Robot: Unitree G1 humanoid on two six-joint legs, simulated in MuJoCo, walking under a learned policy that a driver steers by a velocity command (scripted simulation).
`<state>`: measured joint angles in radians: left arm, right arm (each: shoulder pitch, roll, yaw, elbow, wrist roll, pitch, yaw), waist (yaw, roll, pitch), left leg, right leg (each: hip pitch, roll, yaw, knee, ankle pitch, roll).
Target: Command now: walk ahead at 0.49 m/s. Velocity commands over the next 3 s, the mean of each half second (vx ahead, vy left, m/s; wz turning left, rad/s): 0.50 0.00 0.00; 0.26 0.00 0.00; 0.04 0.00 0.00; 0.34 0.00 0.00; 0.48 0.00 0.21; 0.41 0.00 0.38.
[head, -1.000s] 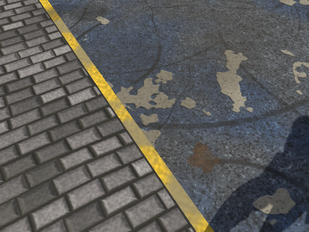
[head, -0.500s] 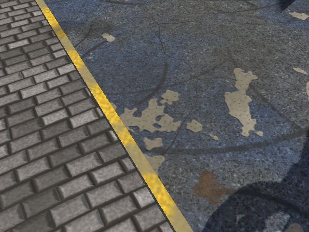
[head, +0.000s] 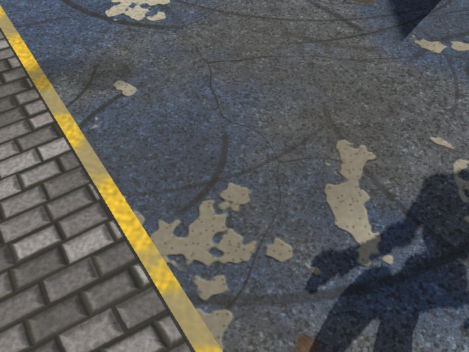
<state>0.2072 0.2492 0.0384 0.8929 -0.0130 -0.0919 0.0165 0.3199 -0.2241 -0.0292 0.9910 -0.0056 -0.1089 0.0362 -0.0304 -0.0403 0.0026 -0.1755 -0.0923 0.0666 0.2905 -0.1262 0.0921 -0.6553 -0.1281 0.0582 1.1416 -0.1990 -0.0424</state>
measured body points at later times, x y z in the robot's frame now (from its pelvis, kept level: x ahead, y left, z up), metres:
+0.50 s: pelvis +0.27 -0.08 +0.00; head +0.29 -0.10 +0.45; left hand +0.33 +0.18 -0.12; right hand +0.36 -0.35 -0.14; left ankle +0.27 +0.08 -0.66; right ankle +0.30 -0.16 -0.74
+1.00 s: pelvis +0.46 -0.04 -0.01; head +0.49 -0.03 +0.44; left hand +0.51 +0.22 -0.16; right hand +0.59 -0.28 -0.14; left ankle +0.56 +0.05 -0.74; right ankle +0.42 -0.19 -0.70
